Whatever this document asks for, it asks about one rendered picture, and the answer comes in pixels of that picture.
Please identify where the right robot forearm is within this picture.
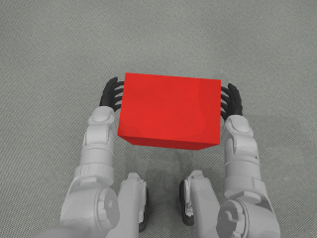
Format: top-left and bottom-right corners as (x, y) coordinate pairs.
(221, 114), (280, 231)

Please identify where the left robot forearm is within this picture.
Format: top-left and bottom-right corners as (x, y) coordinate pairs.
(60, 106), (117, 226)

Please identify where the robot right upper arm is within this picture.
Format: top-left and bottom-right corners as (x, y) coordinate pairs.
(216, 198), (280, 238)

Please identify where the robot left upper arm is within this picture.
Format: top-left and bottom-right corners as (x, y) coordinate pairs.
(32, 185), (121, 238)

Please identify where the carton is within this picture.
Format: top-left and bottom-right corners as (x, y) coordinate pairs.
(117, 72), (221, 151)

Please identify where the robot left hand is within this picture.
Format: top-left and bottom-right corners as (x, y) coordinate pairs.
(99, 76), (125, 112)

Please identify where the robot right hand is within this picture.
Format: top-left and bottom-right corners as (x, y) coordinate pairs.
(220, 83), (243, 122)

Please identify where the right robot foot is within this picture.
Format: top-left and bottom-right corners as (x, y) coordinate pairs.
(179, 180), (194, 226)

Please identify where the right robot thigh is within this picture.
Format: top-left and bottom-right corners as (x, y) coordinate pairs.
(183, 176), (221, 238)

